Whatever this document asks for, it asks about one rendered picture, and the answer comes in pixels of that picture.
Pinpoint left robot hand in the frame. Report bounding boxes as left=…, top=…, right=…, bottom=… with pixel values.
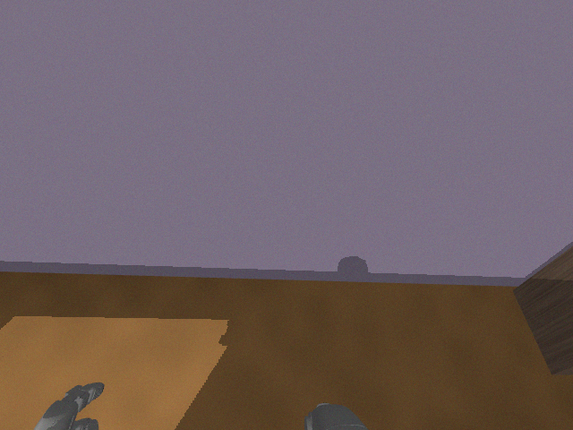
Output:
left=33, top=383, right=105, bottom=430

